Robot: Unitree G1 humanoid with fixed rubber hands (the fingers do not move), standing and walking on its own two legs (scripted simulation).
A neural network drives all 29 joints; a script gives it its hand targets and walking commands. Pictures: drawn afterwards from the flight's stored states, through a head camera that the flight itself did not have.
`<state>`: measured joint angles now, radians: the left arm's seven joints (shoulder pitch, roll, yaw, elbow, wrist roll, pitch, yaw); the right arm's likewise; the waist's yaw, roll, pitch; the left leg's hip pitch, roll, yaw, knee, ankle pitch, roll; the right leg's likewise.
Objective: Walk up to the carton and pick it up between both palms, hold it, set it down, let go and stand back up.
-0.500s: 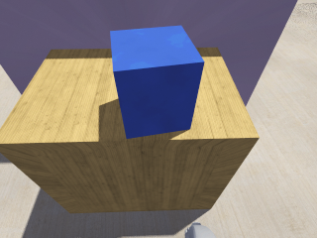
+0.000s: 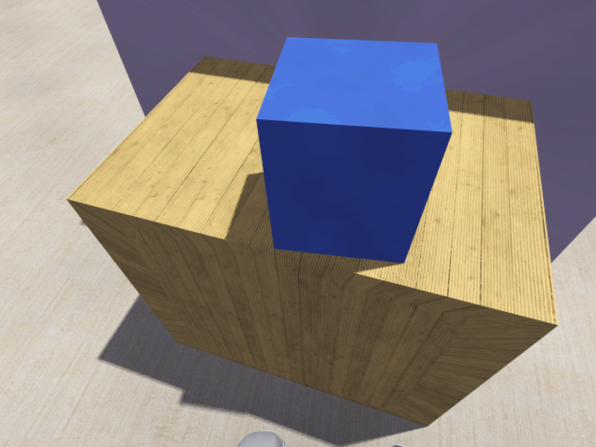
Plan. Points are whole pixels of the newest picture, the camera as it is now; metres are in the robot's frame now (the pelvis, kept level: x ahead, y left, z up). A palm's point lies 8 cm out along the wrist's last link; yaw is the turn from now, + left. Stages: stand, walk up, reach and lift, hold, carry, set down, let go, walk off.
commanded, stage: walk up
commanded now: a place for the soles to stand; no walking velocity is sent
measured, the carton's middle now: (348, 155) +0.52 -0.02 +0.10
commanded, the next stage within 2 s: none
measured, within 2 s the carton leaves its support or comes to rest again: neither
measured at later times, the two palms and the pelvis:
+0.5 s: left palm out of the picture +0.02 +0.24 -0.12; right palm out of the picture +0.07 -0.21 -0.12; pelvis +0.02 +0.02 +0.02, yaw +0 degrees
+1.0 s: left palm out of the picture +0.07 +0.25 -0.12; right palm out of the picture +0.04 -0.21 -0.13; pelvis +0.04 +0.03 +0.02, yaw -5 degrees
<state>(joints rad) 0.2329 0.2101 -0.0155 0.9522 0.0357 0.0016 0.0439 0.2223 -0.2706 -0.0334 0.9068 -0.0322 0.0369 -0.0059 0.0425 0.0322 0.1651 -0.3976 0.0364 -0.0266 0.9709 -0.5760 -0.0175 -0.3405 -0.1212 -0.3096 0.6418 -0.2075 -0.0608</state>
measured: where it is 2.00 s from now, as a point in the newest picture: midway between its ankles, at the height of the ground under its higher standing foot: outside the picture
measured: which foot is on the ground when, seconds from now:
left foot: up 0.00-0.04, down 0.06-1.00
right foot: down 0.00-0.12, up 0.14-0.26, down 0.28-1.00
